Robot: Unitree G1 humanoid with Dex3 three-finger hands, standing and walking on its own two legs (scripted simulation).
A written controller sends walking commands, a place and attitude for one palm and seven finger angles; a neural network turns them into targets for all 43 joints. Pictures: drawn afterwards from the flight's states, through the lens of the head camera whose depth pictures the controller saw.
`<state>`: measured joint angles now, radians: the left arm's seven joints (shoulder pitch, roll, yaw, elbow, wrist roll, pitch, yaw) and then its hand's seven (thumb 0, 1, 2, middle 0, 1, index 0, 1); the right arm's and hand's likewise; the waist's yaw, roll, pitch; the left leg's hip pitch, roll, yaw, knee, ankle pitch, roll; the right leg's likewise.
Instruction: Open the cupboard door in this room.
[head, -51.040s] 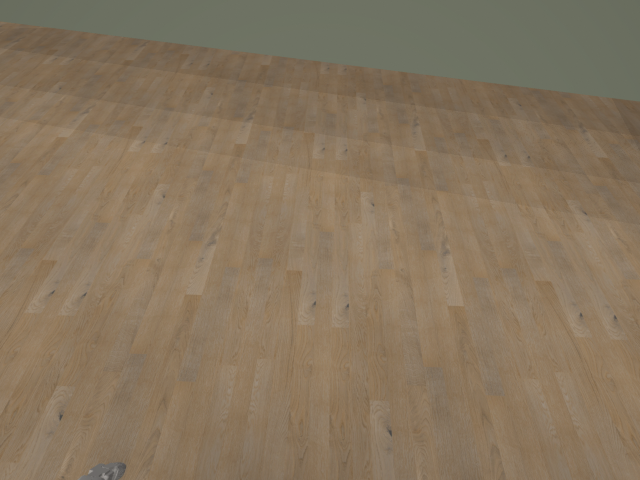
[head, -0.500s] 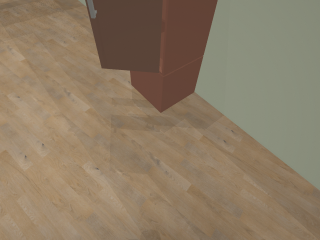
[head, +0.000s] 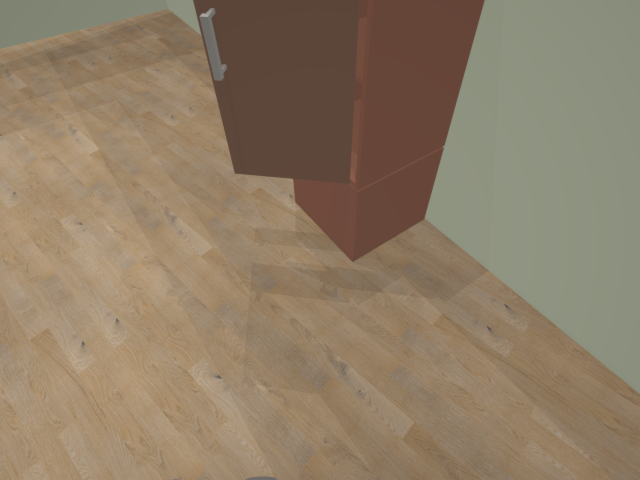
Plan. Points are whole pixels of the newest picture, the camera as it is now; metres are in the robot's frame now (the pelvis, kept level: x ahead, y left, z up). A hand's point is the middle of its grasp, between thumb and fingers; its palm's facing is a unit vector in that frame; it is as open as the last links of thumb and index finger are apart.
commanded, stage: take the last steps up to it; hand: left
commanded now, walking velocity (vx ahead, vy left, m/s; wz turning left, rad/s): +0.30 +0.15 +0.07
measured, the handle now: (215, 45) +1.01 +0.30 +0.07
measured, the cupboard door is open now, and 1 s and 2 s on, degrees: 46 46 46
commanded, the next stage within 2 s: come to a stop and stand still in 0.88 s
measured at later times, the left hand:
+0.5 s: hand (145, 433) +0.21 +0.29 -0.16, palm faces +0.06 -0.98 -0.19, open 7.4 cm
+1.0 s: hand (158, 346) +0.36 +0.32 -0.17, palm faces +0.09 -0.98 -0.18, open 7.3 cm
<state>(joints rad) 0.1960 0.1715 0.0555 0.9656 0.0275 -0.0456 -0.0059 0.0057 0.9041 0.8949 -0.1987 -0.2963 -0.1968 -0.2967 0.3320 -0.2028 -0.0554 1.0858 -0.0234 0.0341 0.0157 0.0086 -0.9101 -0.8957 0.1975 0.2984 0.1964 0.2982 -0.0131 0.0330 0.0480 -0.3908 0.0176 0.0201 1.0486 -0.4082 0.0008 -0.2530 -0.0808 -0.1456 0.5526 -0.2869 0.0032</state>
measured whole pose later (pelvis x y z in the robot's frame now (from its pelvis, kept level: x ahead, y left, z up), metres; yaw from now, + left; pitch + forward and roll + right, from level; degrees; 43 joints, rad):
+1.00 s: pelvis +0.38 +0.13 +0.00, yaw +0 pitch +0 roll -1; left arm 0.33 0.18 0.06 1.09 0.03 -0.05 -0.01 0.00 0.92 0.89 -0.20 -0.30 -0.20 -0.30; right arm 0.22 -0.18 -0.05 1.03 -0.02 -0.03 0.02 0.01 -0.93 -0.90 0.19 0.30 0.19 0.30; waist 0.03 -0.01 0.03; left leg -0.38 0.07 0.10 0.52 -0.18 -0.03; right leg -0.11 -0.07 -0.13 0.45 -0.33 0.04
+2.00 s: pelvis +0.41 +0.14 +0.00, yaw -3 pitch +0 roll +0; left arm 0.29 0.19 -0.01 1.08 0.02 0.00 0.03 0.01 0.90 0.89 -0.20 -0.30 -0.20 -0.30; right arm 0.28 -0.19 -0.01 0.97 -0.01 -0.01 -0.02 0.01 -0.95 -0.90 0.20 0.30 0.20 0.30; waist 0.00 0.03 0.03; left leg -0.23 -0.02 0.08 0.55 -0.32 0.06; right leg -0.24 -0.07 0.01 0.54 -0.29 0.04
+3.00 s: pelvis +0.43 +0.07 +0.00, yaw -2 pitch +0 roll +1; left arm 0.39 0.17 0.06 0.48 -0.10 -0.03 0.04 0.02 0.89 0.89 -0.20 -0.31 -0.20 -0.31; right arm 0.29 -0.22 -0.02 0.94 0.03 -0.15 -0.07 0.01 -0.91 -0.90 0.20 0.30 0.20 0.30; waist 0.00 0.02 0.02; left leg -0.17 0.05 0.04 0.46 -0.29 -0.04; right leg -0.20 0.00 -0.04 0.51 -0.31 -0.03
